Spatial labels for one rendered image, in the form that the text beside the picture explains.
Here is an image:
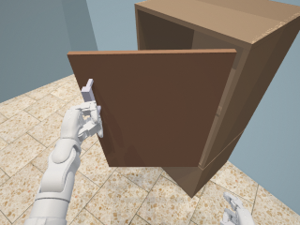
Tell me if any left robot forearm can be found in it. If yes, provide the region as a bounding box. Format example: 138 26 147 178
23 138 82 225

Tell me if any right robot hand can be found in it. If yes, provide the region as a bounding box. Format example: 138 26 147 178
220 191 255 225

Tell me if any cupboard door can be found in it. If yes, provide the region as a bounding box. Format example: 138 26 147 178
67 49 237 168

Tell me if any handle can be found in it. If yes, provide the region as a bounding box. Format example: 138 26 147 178
81 79 101 117

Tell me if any left robot hand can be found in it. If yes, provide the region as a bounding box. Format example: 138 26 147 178
60 100 103 146

